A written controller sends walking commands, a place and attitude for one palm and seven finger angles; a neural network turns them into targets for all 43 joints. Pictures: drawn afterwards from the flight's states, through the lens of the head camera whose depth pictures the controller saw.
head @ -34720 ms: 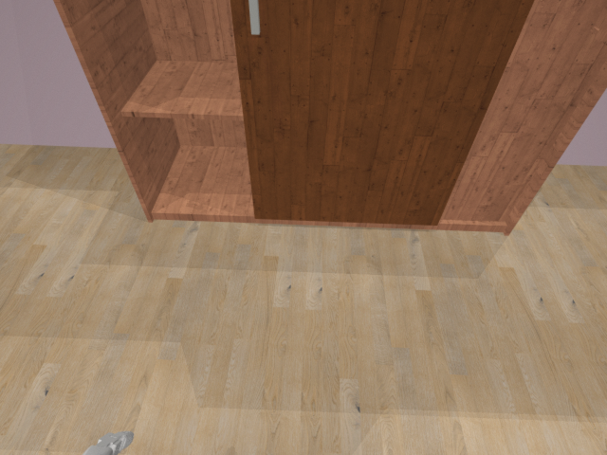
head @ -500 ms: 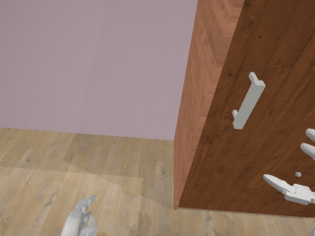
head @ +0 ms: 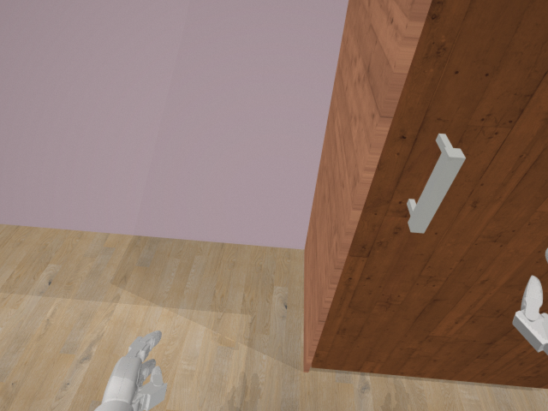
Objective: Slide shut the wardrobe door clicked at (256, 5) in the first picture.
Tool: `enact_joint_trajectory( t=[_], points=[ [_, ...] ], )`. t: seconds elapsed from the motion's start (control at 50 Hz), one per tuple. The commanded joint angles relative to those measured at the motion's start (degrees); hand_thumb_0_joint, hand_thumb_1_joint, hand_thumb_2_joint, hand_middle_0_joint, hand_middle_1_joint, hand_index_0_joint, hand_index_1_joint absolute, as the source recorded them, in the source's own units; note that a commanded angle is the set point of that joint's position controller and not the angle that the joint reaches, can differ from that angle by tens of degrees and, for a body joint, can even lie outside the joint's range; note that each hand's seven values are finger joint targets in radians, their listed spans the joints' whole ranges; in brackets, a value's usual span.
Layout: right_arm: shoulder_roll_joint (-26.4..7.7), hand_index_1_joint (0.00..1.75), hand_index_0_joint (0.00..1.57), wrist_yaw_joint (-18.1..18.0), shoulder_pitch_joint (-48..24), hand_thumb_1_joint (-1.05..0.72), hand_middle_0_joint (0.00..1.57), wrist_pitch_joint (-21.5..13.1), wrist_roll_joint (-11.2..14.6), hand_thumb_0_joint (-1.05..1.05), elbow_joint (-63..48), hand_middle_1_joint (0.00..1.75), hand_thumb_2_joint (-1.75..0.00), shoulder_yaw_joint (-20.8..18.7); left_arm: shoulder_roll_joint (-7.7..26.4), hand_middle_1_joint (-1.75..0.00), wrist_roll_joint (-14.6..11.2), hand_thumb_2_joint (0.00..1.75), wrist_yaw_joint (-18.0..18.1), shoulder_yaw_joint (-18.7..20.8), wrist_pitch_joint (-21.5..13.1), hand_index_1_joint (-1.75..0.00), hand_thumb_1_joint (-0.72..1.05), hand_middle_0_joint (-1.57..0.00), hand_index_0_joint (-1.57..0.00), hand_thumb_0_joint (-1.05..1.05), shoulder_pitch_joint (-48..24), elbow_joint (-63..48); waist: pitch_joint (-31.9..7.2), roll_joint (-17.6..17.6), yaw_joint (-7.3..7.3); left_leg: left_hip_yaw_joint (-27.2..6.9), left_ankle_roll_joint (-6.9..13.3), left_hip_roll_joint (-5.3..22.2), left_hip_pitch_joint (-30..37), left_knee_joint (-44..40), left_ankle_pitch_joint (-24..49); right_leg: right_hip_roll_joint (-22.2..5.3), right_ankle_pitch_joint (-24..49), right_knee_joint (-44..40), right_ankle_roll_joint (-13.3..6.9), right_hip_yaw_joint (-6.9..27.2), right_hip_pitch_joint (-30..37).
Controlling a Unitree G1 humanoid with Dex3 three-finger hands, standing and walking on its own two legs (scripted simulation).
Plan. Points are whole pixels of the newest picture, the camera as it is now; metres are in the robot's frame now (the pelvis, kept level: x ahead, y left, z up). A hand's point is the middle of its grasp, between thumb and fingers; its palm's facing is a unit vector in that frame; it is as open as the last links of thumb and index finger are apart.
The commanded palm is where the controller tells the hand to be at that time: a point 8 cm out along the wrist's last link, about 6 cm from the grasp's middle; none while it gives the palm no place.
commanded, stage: draw the hand back to the body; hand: right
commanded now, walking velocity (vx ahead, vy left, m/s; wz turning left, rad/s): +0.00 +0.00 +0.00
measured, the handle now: (429, 184) +0.40 -0.24 +0.15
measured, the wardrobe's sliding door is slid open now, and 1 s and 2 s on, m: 0.00 0.00 0.00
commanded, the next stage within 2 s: step back with the hand held close in 0.24 s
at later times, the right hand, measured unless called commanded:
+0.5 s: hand (517, 318) +0.18 -0.26 +0.15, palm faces +0.48 +0.78 -0.41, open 7.4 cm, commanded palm +0.12 -0.29 +0.17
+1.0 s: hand out of the picture +0.11 -0.29 +0.14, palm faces +0.45 +0.79 -0.41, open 7.4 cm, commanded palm +0.05 -0.33 +0.17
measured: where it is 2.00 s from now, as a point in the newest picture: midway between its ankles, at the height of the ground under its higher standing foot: outside the picture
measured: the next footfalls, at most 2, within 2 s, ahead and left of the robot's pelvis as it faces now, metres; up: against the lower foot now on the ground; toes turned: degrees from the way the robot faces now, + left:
left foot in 0.86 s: -0.03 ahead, +0.10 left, +0.00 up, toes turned +2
right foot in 1.12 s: -0.04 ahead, -0.15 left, +0.00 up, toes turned -1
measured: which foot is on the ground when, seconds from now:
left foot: down 0.00-0.72, up 0.74-0.84, down 0.86-1.00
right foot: down 0.00-0.96, up 0.98-1.00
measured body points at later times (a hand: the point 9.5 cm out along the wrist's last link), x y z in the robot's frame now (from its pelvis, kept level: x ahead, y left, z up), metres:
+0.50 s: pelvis -0.01 +0.01 +0.00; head -0.02 +0.02 +0.45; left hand +0.17 +0.24 -0.09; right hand +0.15 -0.30 +0.17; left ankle +0.00 +0.11 -0.74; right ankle +0.01 -0.10 -0.74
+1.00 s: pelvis -0.09 -0.03 -0.02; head -0.09 -0.03 +0.43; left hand +0.09 +0.20 -0.10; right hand +0.08 -0.33 +0.16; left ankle -0.07 +0.10 -0.74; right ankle -0.01 -0.10 -0.74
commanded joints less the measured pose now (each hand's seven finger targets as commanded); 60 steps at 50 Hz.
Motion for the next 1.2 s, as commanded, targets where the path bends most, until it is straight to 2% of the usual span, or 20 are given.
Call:
enact_joint_trajectory(
  t=[0.0, 0.34, 0.36, 0.38, 0.4, 0.48, 0.56, 0.62, 0.76, 0.82, 0.86, 0.92, 0.98, 1.02, 1.06, 1.1, 1.12, 1.14, 1.16, 1.18],
  points=[
    [-10.56, 0.30, 0.20, -1.04, -6.58, -0.90, 0.20, -4.00, -0.21, 0.00, -12.34, 0.30, -0.90, -5.85, 6.23, -0.30, -0.25, 0.90, 0.83, 2.30, -2.92, -0.30, 0.90, -0.20, -0.20, 0.00, -7.00, -8.71, -3.19, -1.78, 0.97, -0.90, 0.07, 0.15, -1.47, -3.32, 5.02, -1.35, 8.66, -4.10, 0.95, 1.53, 0.04],
    [-12.90, 0.30, 0.20, -1.23, -7.23, -0.90, 0.20, -4.87, 0.21, 0.00, -10.97, 0.30, -0.90, -8.33, 5.93, -0.30, -0.26, 0.90, 1.55, 2.56, -3.13, -0.30, 0.90, -0.20, -0.20, 0.00, -7.61, -8.23, -2.99, -0.45, 0.68, -2.18, -0.26, 0.72, -2.23, -5.18, 2.58, -0.80, 5.82, -3.30, 0.07, 0.47, 0.83],
    [-21.93, 0.30, 0.20, -1.50, -17.38, -0.90, 0.20, -7.04, -0.45, 0.00, -15.74, 0.30, -0.90, -15.54, 6.39, -0.30, -1.43, 0.90, 0.93, 1.33, -2.19, -0.30, 0.90, -0.20, -0.20, 0.00, -7.18, -11.04, 2.68, -3.06, 2.54, -7.65, 0.20, 3.69, -8.62, -7.16, 2.26, -1.57, -0.01, -0.94, -0.29, 1.59, -4.90],
    [-13.94, 0.30, 0.20, -0.57, -5.57, -0.90, 0.20, -6.34, -0.54, 0.00, -8.21, 0.30, -0.90, -9.82, 5.85, -0.30, -0.67, 0.90, 1.21, 1.67, -1.23, -0.30, 0.90, -0.20, -0.20, 0.00, -6.28, -8.64, 1.40, 4.62, 3.50, -8.90, 0.72, 7.01, -12.89, -7.54, 4.47, -2.04, 0.89, 3.37, -0.65, 2.57, -5.38],
    [-12.29, 0.30, 0.20, -0.08, -2.96, -0.90, 0.20, -5.58, -1.04, 0.00, -8.03, 0.30, -0.90, -7.72, 5.77, -0.30, -0.71, 0.90, 0.82, 1.86, -0.49, -0.30, 0.90, -0.20, -0.20, 0.00, -5.64, -9.56, -0.34, 9.05, 3.52, -10.86, 1.09, 9.48, -14.51, -7.98, 4.92, -1.84, 0.86, 6.51, -0.56, 2.14, -4.70],
    [-12.77, 0.30, 0.20, -0.73, 0.57, -0.90, 0.20, -5.82, -1.50, 0.00, -11.44, 0.30, -0.90, -7.68, 6.13, -0.30, -1.19, 0.90, 0.84, 2.09, 0.88, -0.30, 0.90, -0.20, -0.20, 0.00, -4.44, -11.21, -9.57, 3.89, 3.79, -10.78, 2.87, 13.42, -9.28, -1.52, 16.31, -2.42, 4.14, 9.22, 0.06, 1.95, -6.73],
    [-16.60, 0.30, 0.20, -1.78, 3.29, -0.90, 0.20, -5.52, -1.26, 0.00, -17.47, 0.30, -0.90, -11.78, 7.67, -0.30, -1.25, 0.90, 1.71, 2.59, 2.07, -0.30, 0.90, -0.20, -0.20, 0.00, -5.59, -13.34, -13.24, -0.81, 3.42, -6.19, 1.00, 9.26, -9.50, 5.12, 20.58, -4.96, 18.63, 7.17, -0.10, 3.31, -5.18],
    [-17.26, 0.30, 0.20, -2.23, 3.88, -0.90, 0.20, -5.74, -1.13, 0.00, -20.34, 0.30, -0.90, -13.55, 7.79, -0.30, -1.13, 0.90, 2.16, 2.46, 2.50, -0.30, 0.90, -0.20, -0.20, 0.00, -6.08, -14.82, -13.68, -3.29, 2.65, -3.42, -0.56, 4.50, -7.78, 10.04, 14.59, -8.10, 23.00, 2.86, -1.03, 7.65, -8.68],
    [-12.80, 0.30, 0.20, -1.98, 2.58, -0.90, 0.20, -6.29, -1.42, 0.00, -15.78, 0.30, -0.90, -11.81, 8.65, -0.30, -0.45, 0.90, 1.81, 3.25, 0.79, -0.30, 0.90, -0.20, -0.20, 0.00, -4.06, -13.86, -9.11, -9.63, 2.82, -2.32, -1.78, 0.37, -7.61, 22.03, -9.07, -14.32, 6.82, -6.62, -4.64, 12.31, -21.01],
    [-11.99, 0.30, 0.20, -1.86, 1.95, -0.90, 0.20, -6.02, -1.82, 0.00, -13.18, 0.30, -0.90, -10.33, 8.45, -0.30, -0.81, 0.90, 1.16, 2.99, -0.17, -0.30, 0.90, -0.20, -0.20, 0.00, -2.98, -12.83, -8.33, -4.00, 3.38, -3.25, -1.27, 1.55, -10.20, 14.74, -5.88, -13.27, 8.96, -2.54, -4.06, 11.02, -17.49],
    [-12.68, 0.30, 0.20, -1.75, 0.35, -0.90, 0.20, -5.83, -1.75, 0.00, -12.82, 0.30, -0.90, -9.89, 8.69, -0.30, -0.92, 0.90, 1.25, 2.86, 0.18, -0.30, 0.90, -0.20, -0.20, 0.00, -3.87, -12.76, -7.63, 2.11, 3.72, -7.57, 0.07, 4.57, -11.96, 8.01, 3.39, -9.98, 4.41, 2.53, -2.71, 8.62, -17.26],
    [-14.21, 0.30, 0.20, -1.97, -2.68, -0.90, 0.20, -5.95, -1.65, 0.00, -14.18, 0.30, -0.90, -8.79, 6.62, -0.30, -1.55, 0.90, 0.97, 2.80, 0.55, -0.30, 0.90, -0.20, -0.20, 0.00, -3.42, -12.40, -11.72, 13.79, 4.78, -18.10, 5.07, 15.60, -15.08, -0.17, 12.73, -2.41, -1.11, 15.09, 0.76, 2.51, -11.93],
    [-17.13, 0.30, 0.20, -2.45, -1.87, -0.90, 0.20, -6.29, -1.91, 0.00, -17.51, 0.30, -0.90, -11.14, 5.92, -0.30, -1.45, 0.90, 1.19, 2.61, 0.85, -0.30, 0.90, -0.20, -0.20, 0.00, -5.00, -12.47, -8.46, 12.64, 3.79, -19.70, 9.25, 20.97, -18.06, -3.11, 10.82, -0.17, -13.12, 28.38, 1.32, 3.68, -16.61],
    [-17.56, 0.30, 0.20, -2.77, -0.46, -0.90, 0.20, -6.61, -2.21, 0.00, -19.01, 0.30, -0.90, -12.30, 5.21, -0.30, -0.98, 0.90, 1.30, 1.49, 0.79, -0.30, 0.90, -0.20, -0.20, 0.00, -5.11, -12.46, -7.31, 8.66, 4.43, -14.55, 7.99, 19.39, -17.30, 0.86, 16.12, -1.83, -11.73, 23.76, 1.24, 4.20, -16.67],
    [-18.46, 0.30, 0.20, -3.27, -0.29, -0.90, 0.20, -7.07, -2.30, 0.00, -21.12, 0.30, -0.90, -13.45, 5.92, -0.30, -0.72, 0.90, 1.98, 1.09, 0.97, -0.30, 0.90, -0.20, -0.20, 0.00, -5.47, -12.07, -7.45, 2.26, 4.95, -7.49, 3.73, 13.40, -16.24, 7.37, 15.26, -2.11, -1.43, 7.48, 1.41, 2.74, -12.55],
    [-17.49, 0.30, 0.20, -3.63, 2.08, -0.90, 0.20, -7.93, -2.16, 0.00, -23.99, 0.30, -0.90, -14.09, 8.09, -0.30, -0.41, 0.90, 2.74, 1.91, 0.09, -0.30, 0.90, -0.20, -0.20, 0.00, -5.23, -13.72, -9.31, -16.21, 3.09, -1.40, -1.92, 2.16, -14.72, 18.83, -0.49, -12.94, 17.02, -3.52, -2.34, 15.62, -14.65],
    [-17.30, 0.30, 0.20, -3.54, 3.54, -0.90, 0.20, -8.06, -1.63, 0.00, -23.45, 0.30, -0.90, -14.54, 7.09, -0.30, -0.44, 0.90, 2.49, 2.36, -0.64, -0.30, 0.90, -0.20, -0.20, 0.00, -4.09, -13.69, -10.93, -17.57, 2.81, -2.35, -1.89, 0.41, -14.68, 23.64, -12.58, -15.56, 21.73, -4.49, -4.06, 16.51, -14.49],
    [-16.64, 0.30, 0.20, -3.22, 5.37, -0.90, 0.20, -8.30, -1.38, 0.00, -20.79, 0.30, -0.90, -14.97, 6.99, -0.30, -0.23, 0.90, 2.04, 2.86, -1.28, -0.30, 0.90, -0.20, -0.20, 0.00, -3.17, -12.59, -11.84, -14.85, 2.88, -2.68, -1.59, -0.77, -13.97, 28.48, -16.48, -15.84, 14.15, -6.15, -4.86, 15.35, -15.67],
    [-16.92, 0.30, 0.20, -2.91, 5.18, -0.90, 0.20, -8.57, -1.04, 0.00, -21.96, 0.30, -0.90, -15.69, 7.51, -0.30, 0.66, 0.90, 2.02, 3.07, -1.95, -0.30, 0.90, -0.20, -0.20, 0.00, -3.55, -12.70, -11.68, -14.87, 2.97, -3.23, -1.86, -1.22, -13.40, 32.53, -17.52, -17.22, 10.00, -7.95, -6.24, 19.24, -19.31],
    [-15.69, 0.30, 0.20, -2.75, 3.67, -0.90, 0.20, -8.40, -1.18, 0.00, -22.39, 0.30, -0.90, -14.55, 7.34, -0.30, 0.85, 0.90, 1.67, 3.18, -2.37, -0.30, 0.90, -0.20, -0.20, 0.00, -2.93, -11.92, -10.58, -12.57, 3.65, -3.84, -1.81, -1.16, -14.64, 33.48, -16.94, -17.36, 12.12, -7.41, -6.58, 18.40, -17.96]
  ],
)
